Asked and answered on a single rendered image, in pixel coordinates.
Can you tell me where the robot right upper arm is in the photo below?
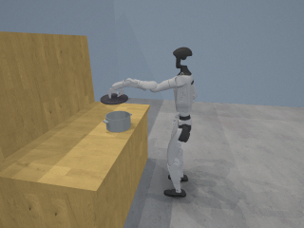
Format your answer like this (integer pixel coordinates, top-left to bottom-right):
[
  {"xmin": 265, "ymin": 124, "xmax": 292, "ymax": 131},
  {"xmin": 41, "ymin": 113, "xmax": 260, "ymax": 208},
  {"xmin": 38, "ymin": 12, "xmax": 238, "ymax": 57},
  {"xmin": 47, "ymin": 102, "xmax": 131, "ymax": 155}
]
[{"xmin": 193, "ymin": 84, "xmax": 198, "ymax": 100}]

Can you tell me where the pot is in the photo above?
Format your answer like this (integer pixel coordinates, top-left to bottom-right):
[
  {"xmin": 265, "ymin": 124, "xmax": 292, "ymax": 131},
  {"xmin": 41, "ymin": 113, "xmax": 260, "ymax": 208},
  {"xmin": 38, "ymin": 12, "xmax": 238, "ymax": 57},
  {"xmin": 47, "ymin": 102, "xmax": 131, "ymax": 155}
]
[{"xmin": 103, "ymin": 110, "xmax": 132, "ymax": 133}]

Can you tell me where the robot left upper arm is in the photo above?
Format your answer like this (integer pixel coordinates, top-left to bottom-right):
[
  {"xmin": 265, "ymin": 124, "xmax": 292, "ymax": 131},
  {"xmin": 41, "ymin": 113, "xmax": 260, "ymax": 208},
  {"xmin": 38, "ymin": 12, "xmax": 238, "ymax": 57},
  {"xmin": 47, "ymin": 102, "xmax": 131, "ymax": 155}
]
[{"xmin": 149, "ymin": 75, "xmax": 187, "ymax": 93}]

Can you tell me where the robot left foot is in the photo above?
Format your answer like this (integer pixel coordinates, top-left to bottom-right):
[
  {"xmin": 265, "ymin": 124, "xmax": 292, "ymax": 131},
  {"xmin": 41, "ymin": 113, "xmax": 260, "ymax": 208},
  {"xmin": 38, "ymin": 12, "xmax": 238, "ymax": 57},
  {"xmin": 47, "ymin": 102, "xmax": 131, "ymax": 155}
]
[{"xmin": 163, "ymin": 188, "xmax": 186, "ymax": 198}]

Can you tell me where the lid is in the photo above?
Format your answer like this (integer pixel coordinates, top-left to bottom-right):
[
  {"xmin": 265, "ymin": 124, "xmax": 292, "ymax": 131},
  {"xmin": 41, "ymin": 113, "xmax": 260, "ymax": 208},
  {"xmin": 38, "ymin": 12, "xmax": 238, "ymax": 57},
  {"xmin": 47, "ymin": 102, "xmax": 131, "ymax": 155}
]
[{"xmin": 100, "ymin": 93, "xmax": 128, "ymax": 105}]

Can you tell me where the robot left thigh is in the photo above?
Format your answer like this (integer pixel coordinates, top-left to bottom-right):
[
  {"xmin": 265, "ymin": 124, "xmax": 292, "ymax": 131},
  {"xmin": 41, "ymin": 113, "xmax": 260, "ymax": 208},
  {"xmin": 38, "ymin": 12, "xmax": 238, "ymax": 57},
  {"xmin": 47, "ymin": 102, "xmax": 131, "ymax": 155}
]
[{"xmin": 166, "ymin": 125, "xmax": 190, "ymax": 168}]

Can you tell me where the robot left hand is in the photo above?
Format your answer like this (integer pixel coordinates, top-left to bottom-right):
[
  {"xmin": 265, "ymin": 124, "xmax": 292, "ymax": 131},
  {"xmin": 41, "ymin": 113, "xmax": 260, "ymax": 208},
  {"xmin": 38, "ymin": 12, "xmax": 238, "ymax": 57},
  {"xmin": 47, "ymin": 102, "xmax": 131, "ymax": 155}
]
[{"xmin": 107, "ymin": 81, "xmax": 124, "ymax": 99}]

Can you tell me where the robot right hand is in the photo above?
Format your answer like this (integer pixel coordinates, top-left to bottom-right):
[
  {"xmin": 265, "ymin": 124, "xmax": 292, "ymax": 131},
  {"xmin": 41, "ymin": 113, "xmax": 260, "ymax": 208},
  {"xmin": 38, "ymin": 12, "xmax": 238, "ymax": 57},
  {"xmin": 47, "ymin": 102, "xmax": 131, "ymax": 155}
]
[{"xmin": 172, "ymin": 112, "xmax": 180, "ymax": 125}]

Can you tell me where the table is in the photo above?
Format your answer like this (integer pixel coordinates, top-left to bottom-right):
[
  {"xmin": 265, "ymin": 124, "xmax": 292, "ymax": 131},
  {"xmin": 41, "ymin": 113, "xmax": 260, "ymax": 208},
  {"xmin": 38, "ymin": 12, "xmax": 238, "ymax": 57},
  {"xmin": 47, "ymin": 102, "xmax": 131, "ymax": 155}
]
[{"xmin": 0, "ymin": 31, "xmax": 150, "ymax": 228}]

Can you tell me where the robot left forearm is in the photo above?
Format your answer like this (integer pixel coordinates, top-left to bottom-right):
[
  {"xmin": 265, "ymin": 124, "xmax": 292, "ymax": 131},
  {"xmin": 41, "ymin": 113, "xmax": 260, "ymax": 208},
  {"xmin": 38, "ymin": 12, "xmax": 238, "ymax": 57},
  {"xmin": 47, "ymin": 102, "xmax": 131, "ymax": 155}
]
[{"xmin": 123, "ymin": 78, "xmax": 157, "ymax": 91}]

